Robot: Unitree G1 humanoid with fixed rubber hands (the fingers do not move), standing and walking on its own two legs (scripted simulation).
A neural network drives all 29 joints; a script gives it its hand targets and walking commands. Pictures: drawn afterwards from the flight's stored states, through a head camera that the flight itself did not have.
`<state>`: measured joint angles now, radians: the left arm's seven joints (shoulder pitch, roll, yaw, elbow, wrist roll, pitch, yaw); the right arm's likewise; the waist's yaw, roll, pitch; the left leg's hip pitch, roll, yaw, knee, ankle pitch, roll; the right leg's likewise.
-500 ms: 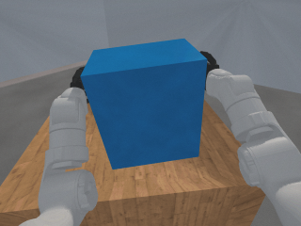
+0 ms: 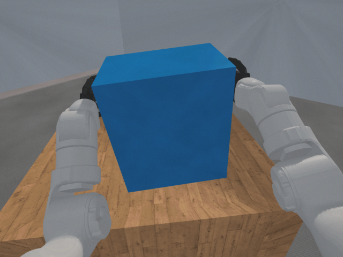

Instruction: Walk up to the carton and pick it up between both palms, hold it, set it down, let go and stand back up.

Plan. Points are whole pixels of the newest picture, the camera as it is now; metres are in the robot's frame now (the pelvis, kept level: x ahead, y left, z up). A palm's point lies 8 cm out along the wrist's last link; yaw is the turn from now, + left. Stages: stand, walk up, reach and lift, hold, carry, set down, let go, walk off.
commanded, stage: hold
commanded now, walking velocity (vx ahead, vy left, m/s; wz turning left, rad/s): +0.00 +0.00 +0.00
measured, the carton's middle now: (168, 119) +0.38 +0.00 +0.24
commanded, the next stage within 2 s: set down in 0.36 s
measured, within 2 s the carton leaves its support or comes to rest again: neither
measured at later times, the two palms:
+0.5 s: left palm (89, 104) +0.37 +0.17 +0.29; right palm (240, 85) +0.37 -0.17 +0.32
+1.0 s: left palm (86, 116) +0.39 +0.19 +0.25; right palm (226, 103) +0.39 -0.15 +0.26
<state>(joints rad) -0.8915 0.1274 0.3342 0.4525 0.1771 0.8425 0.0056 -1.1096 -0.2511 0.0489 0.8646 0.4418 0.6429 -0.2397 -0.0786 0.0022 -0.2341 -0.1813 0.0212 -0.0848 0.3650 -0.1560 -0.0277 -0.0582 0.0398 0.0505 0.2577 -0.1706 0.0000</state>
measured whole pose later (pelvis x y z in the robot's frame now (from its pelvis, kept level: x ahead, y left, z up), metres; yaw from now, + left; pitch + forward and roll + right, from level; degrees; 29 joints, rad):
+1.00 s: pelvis +0.00 +0.00 +0.00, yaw +1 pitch -7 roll -1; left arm -0.85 0.11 0.38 0.45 0.29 0.59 -0.04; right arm -0.99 -0.12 -0.08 0.91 0.23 0.26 -0.15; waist -0.09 -0.08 -0.06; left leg -0.05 0.01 -0.10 0.33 -0.16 -0.03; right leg 0.07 0.03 0.02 0.25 -0.19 0.00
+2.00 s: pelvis +0.01 -0.01 +0.00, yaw +0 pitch -4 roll +0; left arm -0.86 0.07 0.40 0.65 0.26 0.42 0.02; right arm -0.98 -0.11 -0.23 1.06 0.06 0.11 -0.08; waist 0.00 -0.05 -0.06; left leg -0.10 0.02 -0.06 0.31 -0.14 -0.03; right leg -0.01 0.02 0.02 0.26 -0.19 -0.01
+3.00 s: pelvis +0.01 -0.01 +0.00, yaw -1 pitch +2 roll +0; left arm -0.80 -0.01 0.47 0.70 0.32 0.28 0.03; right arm -0.89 -0.05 -0.46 1.04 -0.19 0.00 0.00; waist 0.07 -0.05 -0.05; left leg -0.18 0.03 -0.01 0.28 -0.13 -0.03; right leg -0.11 0.01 0.01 0.27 -0.19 -0.01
